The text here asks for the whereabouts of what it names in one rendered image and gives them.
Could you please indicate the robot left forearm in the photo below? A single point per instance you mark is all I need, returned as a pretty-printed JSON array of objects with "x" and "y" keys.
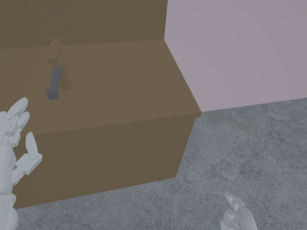
[{"x": 8, "y": 215}]

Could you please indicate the counter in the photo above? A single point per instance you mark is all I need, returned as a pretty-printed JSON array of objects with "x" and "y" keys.
[{"x": 124, "y": 113}]

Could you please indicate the right robot hand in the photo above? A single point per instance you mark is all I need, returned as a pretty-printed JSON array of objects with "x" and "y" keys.
[{"x": 241, "y": 220}]

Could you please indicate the tap lever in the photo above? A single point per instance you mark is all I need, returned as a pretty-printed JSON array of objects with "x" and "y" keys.
[{"x": 53, "y": 91}]

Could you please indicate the left robot hand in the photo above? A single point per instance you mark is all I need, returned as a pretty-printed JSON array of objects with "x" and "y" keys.
[{"x": 11, "y": 124}]

